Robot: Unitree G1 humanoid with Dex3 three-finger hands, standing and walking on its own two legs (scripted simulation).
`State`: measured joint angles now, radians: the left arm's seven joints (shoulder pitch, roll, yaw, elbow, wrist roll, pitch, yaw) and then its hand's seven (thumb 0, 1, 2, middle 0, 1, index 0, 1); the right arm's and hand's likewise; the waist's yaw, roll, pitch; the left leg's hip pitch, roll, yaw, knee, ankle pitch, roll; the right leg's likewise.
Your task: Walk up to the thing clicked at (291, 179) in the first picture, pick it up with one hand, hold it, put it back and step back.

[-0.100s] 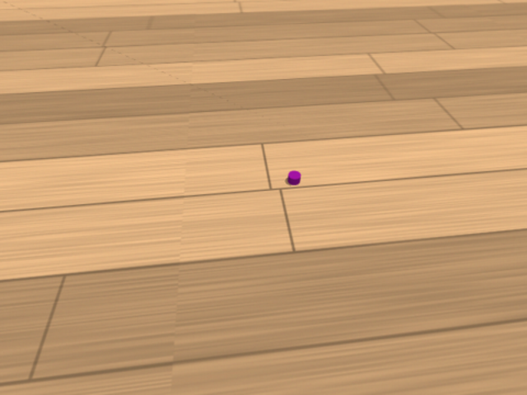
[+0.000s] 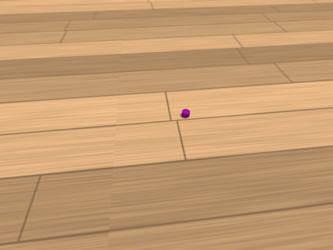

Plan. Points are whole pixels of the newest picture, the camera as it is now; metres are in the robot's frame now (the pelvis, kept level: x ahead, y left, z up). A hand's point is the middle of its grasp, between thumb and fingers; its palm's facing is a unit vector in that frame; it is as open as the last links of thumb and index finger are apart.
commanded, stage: stand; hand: left
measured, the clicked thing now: (185, 113) +1.35 -0.16 -0.76
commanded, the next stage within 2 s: walk up in 1.02 s
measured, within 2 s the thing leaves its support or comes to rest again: neither
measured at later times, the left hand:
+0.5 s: hand out of the picture +0.08 +0.25 -0.16, palm faces -0.03 -0.94 -0.34, open 7.3 cm
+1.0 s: hand out of the picture +0.09 +0.25 -0.16, palm faces -0.03 -0.94 -0.34, open 7.3 cm
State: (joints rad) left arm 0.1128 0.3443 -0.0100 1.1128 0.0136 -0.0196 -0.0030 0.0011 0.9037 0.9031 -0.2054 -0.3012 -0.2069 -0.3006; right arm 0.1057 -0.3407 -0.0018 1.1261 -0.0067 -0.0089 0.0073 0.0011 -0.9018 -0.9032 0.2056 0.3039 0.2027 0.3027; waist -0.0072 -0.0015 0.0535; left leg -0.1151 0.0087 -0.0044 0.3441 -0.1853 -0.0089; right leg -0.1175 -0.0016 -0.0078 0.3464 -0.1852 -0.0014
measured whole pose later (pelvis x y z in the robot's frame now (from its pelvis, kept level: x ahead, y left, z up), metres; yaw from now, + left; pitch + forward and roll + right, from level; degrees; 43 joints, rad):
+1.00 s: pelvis +0.01 +0.00 +0.00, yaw +0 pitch -2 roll +0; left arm 0.11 0.35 0.00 1.12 0.01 -0.01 0.00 0.00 0.90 0.90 -0.21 -0.30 -0.21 -0.30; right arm 0.11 -0.35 0.01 1.12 -0.01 -0.01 0.00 0.00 -0.90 -0.90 0.21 0.30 0.20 0.30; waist 0.00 0.00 0.05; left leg -0.09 0.01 -0.01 0.31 -0.19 -0.01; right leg -0.10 0.00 -0.01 0.32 -0.19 0.00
